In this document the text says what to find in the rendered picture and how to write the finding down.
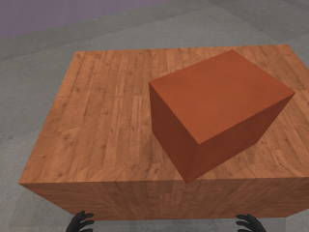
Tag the robot right hand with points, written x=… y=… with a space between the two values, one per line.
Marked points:
x=252 y=224

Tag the pedestal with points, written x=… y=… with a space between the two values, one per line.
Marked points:
x=97 y=152

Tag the robot left hand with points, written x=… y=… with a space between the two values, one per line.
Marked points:
x=75 y=224

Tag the carton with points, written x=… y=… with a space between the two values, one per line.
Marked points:
x=207 y=113

